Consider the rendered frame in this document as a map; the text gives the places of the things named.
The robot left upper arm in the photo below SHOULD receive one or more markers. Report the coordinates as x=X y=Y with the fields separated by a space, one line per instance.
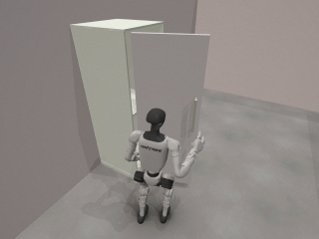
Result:
x=132 y=145

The robot left thigh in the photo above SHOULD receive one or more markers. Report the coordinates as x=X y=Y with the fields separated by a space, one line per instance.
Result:
x=139 y=177

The robot head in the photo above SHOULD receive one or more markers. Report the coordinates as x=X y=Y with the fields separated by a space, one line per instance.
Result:
x=156 y=118

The handle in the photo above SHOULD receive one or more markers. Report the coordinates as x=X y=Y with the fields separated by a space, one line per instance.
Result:
x=193 y=116

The robot right upper arm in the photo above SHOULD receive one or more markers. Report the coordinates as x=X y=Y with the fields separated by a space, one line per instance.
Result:
x=174 y=146

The robot left hand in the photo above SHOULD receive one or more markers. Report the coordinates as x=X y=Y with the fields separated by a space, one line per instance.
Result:
x=137 y=153

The robot right hand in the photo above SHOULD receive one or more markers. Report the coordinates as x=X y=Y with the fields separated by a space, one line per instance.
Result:
x=199 y=142

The right robot forearm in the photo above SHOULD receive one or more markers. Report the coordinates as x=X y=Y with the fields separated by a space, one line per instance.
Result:
x=189 y=161

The fridge door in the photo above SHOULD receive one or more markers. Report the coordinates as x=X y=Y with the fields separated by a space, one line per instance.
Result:
x=169 y=73

